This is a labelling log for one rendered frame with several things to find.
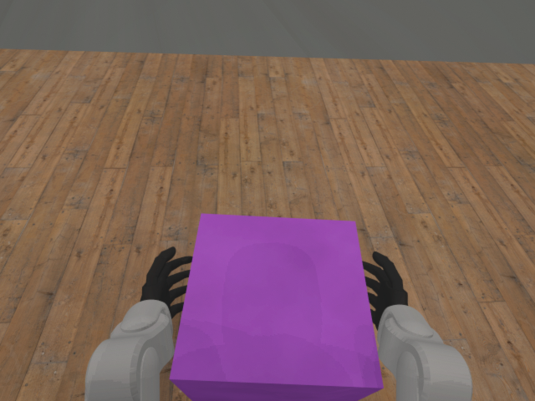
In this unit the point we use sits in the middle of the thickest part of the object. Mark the robot left hand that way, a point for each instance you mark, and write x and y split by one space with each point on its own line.
158 281

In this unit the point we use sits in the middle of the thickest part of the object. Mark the left robot forearm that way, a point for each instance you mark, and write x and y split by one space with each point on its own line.
127 366

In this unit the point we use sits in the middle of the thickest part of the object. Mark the carton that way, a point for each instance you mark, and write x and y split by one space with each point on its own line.
276 309

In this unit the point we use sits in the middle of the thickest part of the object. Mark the robot right hand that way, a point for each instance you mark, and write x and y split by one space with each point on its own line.
389 289

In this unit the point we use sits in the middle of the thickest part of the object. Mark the right robot forearm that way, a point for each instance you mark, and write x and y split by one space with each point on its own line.
424 367

